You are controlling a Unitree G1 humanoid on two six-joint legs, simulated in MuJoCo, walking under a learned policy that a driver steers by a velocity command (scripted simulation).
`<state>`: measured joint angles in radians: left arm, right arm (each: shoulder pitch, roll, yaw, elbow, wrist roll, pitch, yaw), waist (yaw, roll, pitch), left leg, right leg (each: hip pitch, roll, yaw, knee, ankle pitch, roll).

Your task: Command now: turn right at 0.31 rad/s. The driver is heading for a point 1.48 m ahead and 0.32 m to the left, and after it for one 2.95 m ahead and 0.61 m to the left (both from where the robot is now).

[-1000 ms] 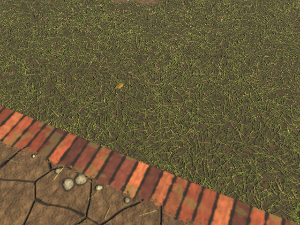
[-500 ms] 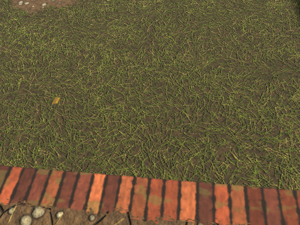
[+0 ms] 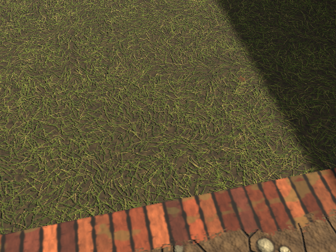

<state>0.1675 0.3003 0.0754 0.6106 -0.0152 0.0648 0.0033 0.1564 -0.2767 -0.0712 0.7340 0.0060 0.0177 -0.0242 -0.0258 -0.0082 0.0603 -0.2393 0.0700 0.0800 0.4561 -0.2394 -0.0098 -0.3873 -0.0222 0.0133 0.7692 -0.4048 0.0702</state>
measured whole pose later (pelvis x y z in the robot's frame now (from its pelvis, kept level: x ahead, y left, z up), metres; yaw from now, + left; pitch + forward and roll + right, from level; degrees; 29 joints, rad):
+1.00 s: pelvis +0.26 -0.06 -0.03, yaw -2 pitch +2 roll +0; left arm 0.03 0.27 0.04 0.64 -0.01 -0.09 -0.05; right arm 0.44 -0.30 -0.04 0.89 0.01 -0.04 -0.01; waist -0.07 0.00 0.06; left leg -0.04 0.03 -0.04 0.79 -0.50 0.01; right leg -0.52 0.02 -0.05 0.60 -0.11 -0.06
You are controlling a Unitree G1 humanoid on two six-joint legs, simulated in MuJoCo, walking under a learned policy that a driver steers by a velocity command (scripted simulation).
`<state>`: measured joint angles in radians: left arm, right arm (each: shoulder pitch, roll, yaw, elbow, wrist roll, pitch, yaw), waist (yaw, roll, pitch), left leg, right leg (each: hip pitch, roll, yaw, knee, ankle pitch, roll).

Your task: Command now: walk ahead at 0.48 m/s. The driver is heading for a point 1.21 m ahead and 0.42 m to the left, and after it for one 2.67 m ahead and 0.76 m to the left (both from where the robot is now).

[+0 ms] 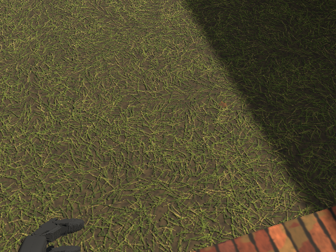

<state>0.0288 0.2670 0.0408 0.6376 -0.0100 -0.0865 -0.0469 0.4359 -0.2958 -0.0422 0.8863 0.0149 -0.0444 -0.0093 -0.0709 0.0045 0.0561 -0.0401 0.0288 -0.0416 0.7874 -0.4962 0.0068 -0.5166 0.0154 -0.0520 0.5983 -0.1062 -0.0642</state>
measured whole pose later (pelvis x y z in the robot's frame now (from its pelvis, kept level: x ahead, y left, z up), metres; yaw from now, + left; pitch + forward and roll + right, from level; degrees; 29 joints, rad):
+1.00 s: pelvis +0.58 +0.05 +0.00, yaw +5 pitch +0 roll +3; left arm -0.04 0.26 0.03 0.71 0.00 -0.13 -0.04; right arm 0.47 -0.27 -0.08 0.92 0.03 -0.08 -0.02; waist -0.12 -0.06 0.03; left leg 0.05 -0.07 -0.06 0.37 -0.20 0.03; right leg -0.44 -0.03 0.09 0.39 0.19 -0.03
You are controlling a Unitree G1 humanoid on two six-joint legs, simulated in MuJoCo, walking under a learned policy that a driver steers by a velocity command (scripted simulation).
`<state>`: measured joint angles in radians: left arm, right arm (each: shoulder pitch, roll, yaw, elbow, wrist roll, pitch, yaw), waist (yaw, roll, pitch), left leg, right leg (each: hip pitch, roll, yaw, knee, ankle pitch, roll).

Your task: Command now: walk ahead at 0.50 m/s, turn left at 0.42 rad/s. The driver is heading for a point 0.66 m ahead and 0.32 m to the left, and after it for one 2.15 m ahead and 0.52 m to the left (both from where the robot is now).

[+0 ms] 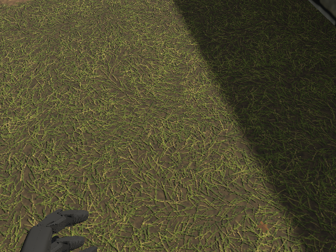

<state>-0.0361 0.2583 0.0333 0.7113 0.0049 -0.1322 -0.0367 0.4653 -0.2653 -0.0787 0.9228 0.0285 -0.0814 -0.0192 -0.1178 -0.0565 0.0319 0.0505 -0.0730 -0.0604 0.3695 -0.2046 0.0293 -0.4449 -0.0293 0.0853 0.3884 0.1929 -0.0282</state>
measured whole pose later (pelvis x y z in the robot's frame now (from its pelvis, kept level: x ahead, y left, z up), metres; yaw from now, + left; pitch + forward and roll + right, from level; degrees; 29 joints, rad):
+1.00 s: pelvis +0.33 +0.08 -0.02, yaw +35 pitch +3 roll +0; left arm 0.11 0.30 0.06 0.80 0.00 -0.02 0.02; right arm 0.19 -0.31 -0.08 0.62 0.01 0.04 -0.03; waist -0.02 0.01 0.01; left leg -0.37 -0.15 -0.21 0.53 -0.18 0.04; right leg -0.37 0.02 0.11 0.57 -0.26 0.06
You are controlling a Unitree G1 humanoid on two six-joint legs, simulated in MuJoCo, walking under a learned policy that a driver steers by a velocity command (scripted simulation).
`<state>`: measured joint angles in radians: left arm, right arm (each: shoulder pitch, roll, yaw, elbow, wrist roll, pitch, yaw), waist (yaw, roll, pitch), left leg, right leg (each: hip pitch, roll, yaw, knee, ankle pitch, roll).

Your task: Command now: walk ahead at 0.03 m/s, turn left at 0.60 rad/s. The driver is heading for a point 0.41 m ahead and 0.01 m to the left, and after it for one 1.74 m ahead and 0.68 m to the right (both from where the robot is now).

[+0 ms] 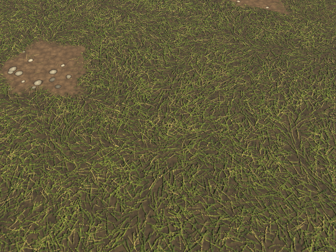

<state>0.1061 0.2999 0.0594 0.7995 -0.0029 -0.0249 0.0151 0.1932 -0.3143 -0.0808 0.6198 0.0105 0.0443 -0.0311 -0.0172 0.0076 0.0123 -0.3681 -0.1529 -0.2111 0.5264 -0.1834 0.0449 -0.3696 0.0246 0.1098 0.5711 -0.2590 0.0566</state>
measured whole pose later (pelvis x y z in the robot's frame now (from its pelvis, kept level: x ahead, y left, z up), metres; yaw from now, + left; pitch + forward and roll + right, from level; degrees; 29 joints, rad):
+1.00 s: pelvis +0.30 +0.06 -0.01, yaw +7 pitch +2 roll +0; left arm 0.13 0.31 0.05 0.71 -0.02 -0.07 -0.05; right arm 0.35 -0.29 -0.04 0.75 0.01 -0.08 -0.01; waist -0.02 0.00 0.06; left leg -0.22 0.00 -0.03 1.14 -0.46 0.00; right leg -0.46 0.09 -0.02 0.57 -0.15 -0.10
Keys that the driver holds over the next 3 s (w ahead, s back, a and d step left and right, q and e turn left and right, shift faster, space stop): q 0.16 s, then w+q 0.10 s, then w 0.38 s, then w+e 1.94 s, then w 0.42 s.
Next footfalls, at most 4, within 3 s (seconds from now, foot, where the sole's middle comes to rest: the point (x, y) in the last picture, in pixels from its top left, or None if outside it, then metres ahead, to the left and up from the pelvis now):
0.02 right None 0.07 -0.14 -0.77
0.42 left None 0.04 0.14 -0.77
0.90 right None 0.44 0.01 -0.77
1.38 left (118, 196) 0.71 0.23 -0.77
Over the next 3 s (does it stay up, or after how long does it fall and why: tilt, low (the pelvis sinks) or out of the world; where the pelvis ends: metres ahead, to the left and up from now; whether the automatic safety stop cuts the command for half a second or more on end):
stays up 1.23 -0.33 0.00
